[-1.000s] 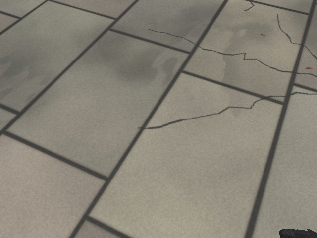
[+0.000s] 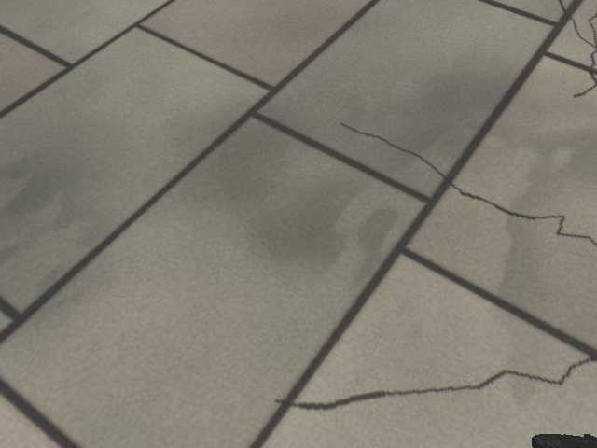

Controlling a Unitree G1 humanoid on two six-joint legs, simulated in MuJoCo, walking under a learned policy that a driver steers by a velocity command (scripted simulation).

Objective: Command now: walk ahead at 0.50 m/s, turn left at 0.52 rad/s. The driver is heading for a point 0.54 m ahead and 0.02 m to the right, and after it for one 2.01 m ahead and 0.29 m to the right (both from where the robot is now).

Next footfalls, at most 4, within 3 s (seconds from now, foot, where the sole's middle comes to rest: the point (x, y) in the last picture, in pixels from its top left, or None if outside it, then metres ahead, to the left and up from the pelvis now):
0.44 right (376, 447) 0.44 -0.12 -0.75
0.90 left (274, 382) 0.57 0.11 -0.75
1.32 right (391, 431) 0.47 -0.15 -0.75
1.68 left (284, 398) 0.54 0.08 -0.75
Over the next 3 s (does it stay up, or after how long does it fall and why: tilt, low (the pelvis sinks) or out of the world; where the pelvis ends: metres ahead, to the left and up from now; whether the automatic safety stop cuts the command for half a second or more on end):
stays up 0.46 -0.02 0.02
